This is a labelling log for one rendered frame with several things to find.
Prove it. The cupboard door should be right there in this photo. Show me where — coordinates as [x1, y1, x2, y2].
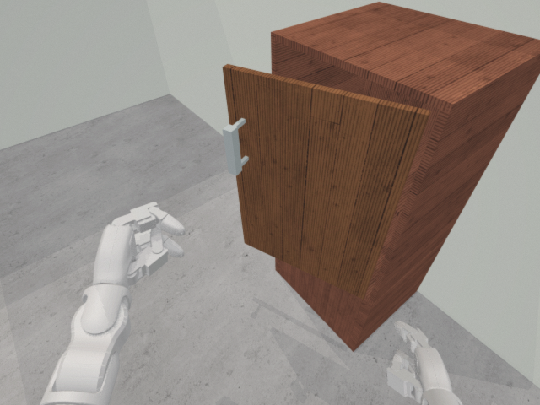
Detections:
[223, 64, 431, 299]

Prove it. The robot left forearm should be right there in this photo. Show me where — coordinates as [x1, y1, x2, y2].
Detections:
[40, 283, 132, 405]

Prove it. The robot right hand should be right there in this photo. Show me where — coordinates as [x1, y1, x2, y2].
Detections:
[387, 321, 453, 403]

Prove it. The robot left hand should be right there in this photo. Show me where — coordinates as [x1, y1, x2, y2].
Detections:
[93, 202, 186, 290]

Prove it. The handle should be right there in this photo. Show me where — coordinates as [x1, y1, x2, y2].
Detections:
[223, 118, 249, 176]

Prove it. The robot right forearm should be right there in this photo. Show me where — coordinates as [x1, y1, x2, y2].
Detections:
[420, 388, 462, 405]

